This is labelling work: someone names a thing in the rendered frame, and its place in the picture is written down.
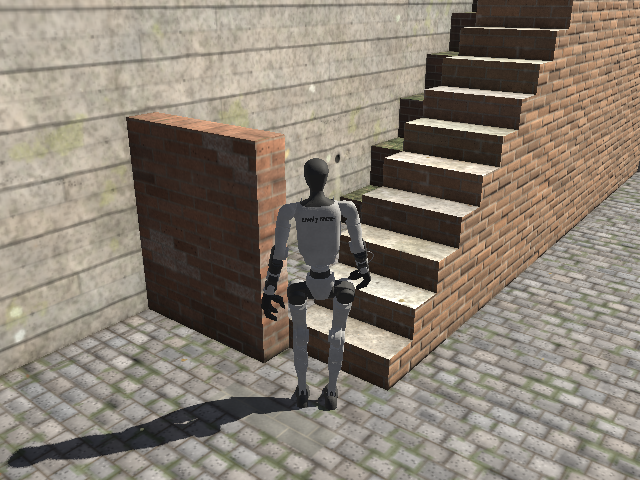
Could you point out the stairs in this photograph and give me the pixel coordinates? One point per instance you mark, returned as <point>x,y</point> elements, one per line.
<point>535,124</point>

